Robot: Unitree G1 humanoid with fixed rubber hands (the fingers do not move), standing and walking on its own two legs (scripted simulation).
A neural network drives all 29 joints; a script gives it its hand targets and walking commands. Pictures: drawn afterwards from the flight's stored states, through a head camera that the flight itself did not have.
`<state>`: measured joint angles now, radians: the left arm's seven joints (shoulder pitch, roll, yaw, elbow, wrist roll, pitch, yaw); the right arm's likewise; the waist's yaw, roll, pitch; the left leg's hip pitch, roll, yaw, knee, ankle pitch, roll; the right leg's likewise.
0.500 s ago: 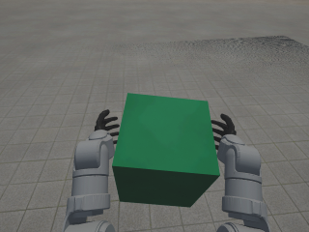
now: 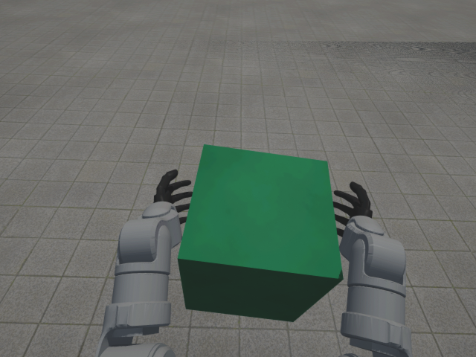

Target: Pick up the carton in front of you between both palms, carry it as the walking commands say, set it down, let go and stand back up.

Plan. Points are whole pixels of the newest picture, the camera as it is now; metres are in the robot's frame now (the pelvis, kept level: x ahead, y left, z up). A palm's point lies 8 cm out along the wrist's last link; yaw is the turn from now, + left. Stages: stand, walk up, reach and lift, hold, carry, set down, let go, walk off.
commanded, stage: carry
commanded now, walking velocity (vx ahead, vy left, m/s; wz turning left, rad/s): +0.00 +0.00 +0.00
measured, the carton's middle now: (252, 239) +0.33 +0.03 +0.04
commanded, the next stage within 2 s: none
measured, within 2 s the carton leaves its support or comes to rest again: neither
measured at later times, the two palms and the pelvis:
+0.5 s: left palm (194, 199) +0.35 +0.14 +0.10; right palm (375, 217) +0.37 -0.17 +0.10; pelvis +0.03 -0.02 +0.00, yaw -1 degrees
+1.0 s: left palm (188, 188) +0.37 +0.15 +0.11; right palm (369, 209) +0.37 -0.16 +0.11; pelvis +0.04 +0.00 +0.01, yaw -1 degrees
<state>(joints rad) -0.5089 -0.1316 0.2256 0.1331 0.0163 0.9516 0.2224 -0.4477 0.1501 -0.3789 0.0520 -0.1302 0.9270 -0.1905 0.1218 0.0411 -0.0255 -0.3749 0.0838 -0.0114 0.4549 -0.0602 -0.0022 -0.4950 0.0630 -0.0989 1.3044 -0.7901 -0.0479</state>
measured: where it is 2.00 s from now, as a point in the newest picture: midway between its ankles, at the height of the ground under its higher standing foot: outside the picture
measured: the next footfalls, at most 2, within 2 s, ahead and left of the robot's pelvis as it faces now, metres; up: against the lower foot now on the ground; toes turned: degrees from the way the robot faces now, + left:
none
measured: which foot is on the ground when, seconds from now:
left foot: down 0.00-1.00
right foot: down 0.00-1.00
